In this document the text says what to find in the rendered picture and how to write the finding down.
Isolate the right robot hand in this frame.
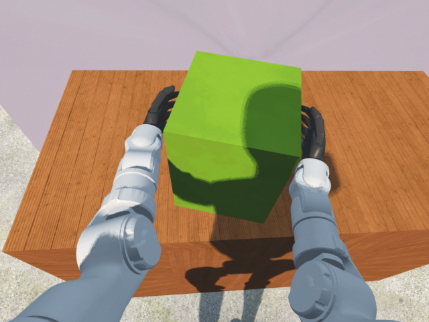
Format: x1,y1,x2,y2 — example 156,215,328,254
301,105,326,162

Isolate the left robot forearm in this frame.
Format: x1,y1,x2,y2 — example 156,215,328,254
76,124,163,263

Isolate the left robot hand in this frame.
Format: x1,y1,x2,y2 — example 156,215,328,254
143,85,179,133

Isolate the pedestal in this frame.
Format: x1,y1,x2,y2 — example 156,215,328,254
2,70,429,298

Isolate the right robot upper arm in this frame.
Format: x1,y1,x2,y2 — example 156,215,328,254
288,260,401,322

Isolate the carton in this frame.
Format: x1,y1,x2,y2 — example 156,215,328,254
163,51,302,223

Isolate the left robot upper arm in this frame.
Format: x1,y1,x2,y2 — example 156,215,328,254
8,213,162,322

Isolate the right robot forearm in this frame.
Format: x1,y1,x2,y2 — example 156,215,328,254
289,158,364,280

